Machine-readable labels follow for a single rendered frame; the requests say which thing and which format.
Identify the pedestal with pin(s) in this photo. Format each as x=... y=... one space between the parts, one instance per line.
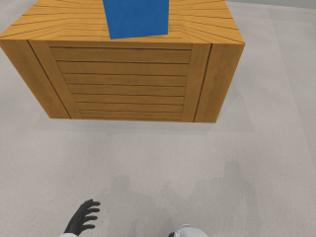
x=63 y=51

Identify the carton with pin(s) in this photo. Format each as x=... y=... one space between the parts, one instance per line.
x=136 y=18

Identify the robot right thigh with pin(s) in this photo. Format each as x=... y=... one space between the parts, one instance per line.
x=189 y=232

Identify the left robot hand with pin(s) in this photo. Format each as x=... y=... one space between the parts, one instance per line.
x=75 y=225

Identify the robot right shin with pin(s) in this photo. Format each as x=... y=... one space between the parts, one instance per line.
x=184 y=226

